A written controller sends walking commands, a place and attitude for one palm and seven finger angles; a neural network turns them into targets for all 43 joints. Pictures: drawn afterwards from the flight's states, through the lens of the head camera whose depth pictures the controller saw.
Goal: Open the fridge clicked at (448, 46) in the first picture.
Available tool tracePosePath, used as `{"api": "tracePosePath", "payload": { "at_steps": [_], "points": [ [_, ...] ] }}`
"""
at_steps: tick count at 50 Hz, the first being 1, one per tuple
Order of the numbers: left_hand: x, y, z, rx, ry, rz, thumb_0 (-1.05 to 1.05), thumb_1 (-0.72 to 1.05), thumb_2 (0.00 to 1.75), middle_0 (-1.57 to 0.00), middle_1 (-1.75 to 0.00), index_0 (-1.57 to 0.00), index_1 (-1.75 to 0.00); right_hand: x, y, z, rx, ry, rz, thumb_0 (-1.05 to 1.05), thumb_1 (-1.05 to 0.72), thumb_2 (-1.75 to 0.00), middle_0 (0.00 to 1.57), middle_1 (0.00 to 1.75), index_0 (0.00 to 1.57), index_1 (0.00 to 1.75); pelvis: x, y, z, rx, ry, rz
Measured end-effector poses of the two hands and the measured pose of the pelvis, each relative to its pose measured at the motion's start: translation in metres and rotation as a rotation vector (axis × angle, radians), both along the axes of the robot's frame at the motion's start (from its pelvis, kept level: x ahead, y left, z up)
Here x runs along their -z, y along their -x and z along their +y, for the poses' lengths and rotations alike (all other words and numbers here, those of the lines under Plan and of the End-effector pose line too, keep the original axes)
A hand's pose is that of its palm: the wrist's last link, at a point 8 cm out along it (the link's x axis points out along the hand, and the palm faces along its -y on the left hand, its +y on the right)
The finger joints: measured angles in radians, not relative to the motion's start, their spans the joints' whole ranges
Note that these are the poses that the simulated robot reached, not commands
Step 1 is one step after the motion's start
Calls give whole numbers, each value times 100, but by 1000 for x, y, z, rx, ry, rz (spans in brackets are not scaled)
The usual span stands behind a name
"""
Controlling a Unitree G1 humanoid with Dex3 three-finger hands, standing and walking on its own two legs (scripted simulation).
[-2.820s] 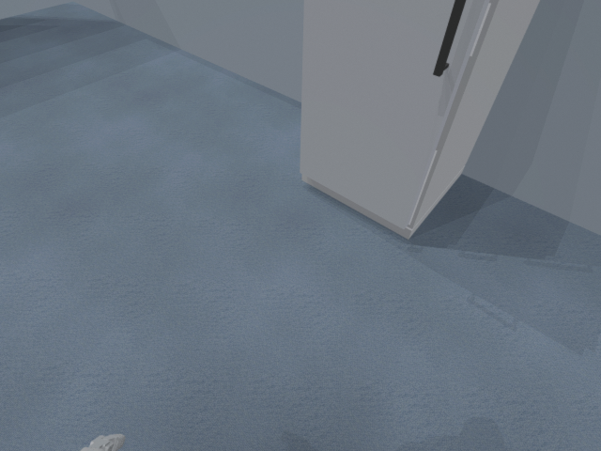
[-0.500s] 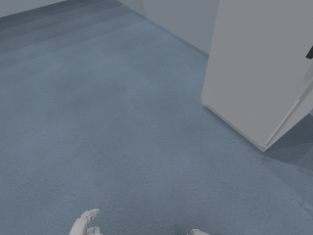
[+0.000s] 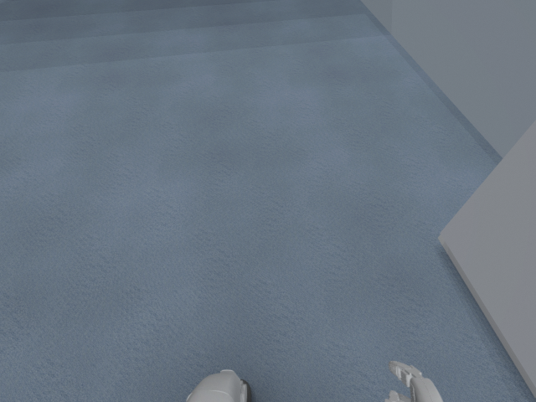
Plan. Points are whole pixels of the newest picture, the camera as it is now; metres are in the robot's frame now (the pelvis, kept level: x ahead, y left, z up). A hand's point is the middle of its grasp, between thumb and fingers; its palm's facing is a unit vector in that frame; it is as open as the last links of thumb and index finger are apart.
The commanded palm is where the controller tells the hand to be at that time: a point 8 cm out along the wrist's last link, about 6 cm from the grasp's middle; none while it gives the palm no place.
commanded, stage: walk to a spot facing it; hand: right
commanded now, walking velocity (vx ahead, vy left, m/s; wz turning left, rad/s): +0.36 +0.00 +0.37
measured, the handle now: out of the picture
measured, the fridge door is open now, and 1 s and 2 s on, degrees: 0 0 0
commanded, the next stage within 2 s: turn to face it in 0.38 s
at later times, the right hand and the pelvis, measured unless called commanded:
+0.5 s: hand (410, 376) +0.22 -0.22 -0.19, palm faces -0.06 +0.98 -0.19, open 7.3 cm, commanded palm none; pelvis +0.22 -0.03 +0.00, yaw +10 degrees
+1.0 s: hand (380, 266) +0.41 -0.17 -0.14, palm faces +0.04 +0.97 -0.23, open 7.3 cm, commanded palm none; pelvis +0.30 +0.01 +0.01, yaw -3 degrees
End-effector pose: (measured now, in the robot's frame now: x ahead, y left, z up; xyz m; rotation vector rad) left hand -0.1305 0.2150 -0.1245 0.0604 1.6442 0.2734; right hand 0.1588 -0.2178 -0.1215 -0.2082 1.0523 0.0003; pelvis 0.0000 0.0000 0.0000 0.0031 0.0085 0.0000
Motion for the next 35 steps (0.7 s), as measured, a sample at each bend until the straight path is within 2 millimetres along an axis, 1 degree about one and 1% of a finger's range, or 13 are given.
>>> {"api": "tracePosePath", "payload": {
  "at_steps": [2,4,6,8,12,16,20,22,23,25,27,31,35],
  "points": [
    [8,-10,0,-29,27,35,1,91,90,-20,-30,-19,-30,8,-28,14,-18,-4,-39,1,-91,-89,20,30,20,30,10,-22,11,-13,5,-2],
    [14,-34,3,-42,36,31,1,90,90,-20,-30,-19,-30,11,-41,22,-13,-10,-47,0,-91,-89,20,30,20,30,12,-38,16,-30,1,-11],
    [16,-73,10,-40,25,-30,1,90,90,-20,-30,-20,-30,11,-41,25,-2,-9,-11,0,-91,-89,20,30,20,30,7,-53,19,-48,-2,-20],
    [16,-121,18,-28,8,-123,1,90,90,-20,-30,-20,-30,10,-35,25,4,1,49,0,-91,-89,20,30,20,30,1,-70,19,-65,-6,-17],
    [9,-220,28,15,-20,-318,1,91,90,-20,-30,-19,-30,2,-37,1,57,60,102,-2,-95,-89,20,30,21,30,-8,-101,17,-84,-11,-4],
    [-2,-305,32,70,-47,-449,1,92,90,-20,-30,-19,-30,3,-39,-21,81,79,164,-2,-94,-89,20,30,21,30,-9,-135,8,-94,-23,-2],
    [-11,-378,26,131,-75,-530,1,92,90,-20,-30,-19,-30,15,-42,-39,119,64,231,-1,-93,-89,20,30,20,30,-5,-173,-6,-107,-36,-10],
    [-12,-409,20,150,-100,-569,0,91,90,-20,-30,-19,-30,26,-47,-47,129,51,274,0,-92,-89,20,30,20,30,2,-194,-16,-123,-40,-16],
    [-13,-421,17,155,-113,-586,0,91,90,-20,-30,-19,-30,31,-51,-51,129,46,298,0,-92,-89,20,30,20,30,5,-202,-20,-135,-32,-19],
    [-16,-434,11,146,-130,-607,0,91,90,-20,-30,-19,-30,34,-64,-55,106,42,338,0,-92,-89,20,30,20,30,5,-216,-26,-167,-27,-27],
    [-20,-435,6,118,-138,-597,0,91,90,-20,-30,-19,-30,31,-84,-56,74,38,349,0,-91,-89,20,30,20,30,0,-228,-29,-183,-29,-30],
    [-19,-417,-9,60,-119,-489,0,91,90,-20,-30,-20,-30,22,-134,-49,43,20,294,1,-91,-89,20,30,20,30,-11,-251,-32,-173,-28,-26],
    [-14,-392,-9,24,-103,-350,-1,94,90,-20,-30,-20,-30,15,-180,-34,41,2,215,1,-91,-89,20,30,20,30,-16,-270,-31,-134,-23,-16]
  ]
}}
